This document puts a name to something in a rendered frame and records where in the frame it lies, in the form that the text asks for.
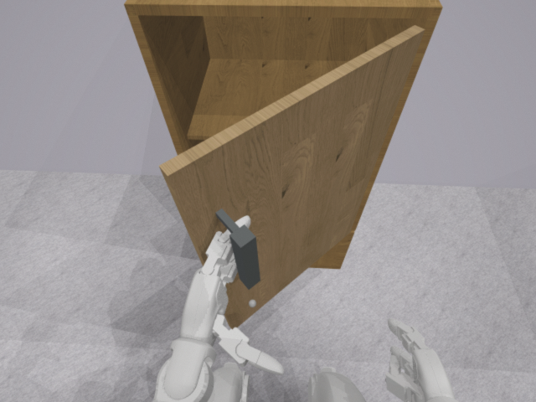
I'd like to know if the cupboard door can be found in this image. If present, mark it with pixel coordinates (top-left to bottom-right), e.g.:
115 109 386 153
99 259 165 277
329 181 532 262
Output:
159 25 425 329

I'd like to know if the left robot hand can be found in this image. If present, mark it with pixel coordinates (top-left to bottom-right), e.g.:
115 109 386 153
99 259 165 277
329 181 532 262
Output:
180 215 284 375

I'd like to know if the robot right thigh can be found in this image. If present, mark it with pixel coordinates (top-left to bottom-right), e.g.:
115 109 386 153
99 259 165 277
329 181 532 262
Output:
308 372 366 402

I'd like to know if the robot left forearm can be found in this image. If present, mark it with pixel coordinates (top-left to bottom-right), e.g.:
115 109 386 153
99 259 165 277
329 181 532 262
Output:
152 338 217 402

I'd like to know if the right robot hand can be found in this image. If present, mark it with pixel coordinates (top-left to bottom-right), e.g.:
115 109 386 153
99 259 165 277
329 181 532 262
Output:
385 318 455 402

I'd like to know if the handle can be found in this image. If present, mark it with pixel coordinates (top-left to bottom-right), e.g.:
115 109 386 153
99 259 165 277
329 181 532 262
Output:
216 209 260 290

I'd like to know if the robot left thigh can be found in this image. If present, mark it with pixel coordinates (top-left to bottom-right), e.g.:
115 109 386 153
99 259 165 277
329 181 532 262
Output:
208 368 250 402

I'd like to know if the robot thigh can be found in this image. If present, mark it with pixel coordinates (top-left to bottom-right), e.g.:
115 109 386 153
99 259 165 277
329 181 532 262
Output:
208 368 250 402
308 372 366 402

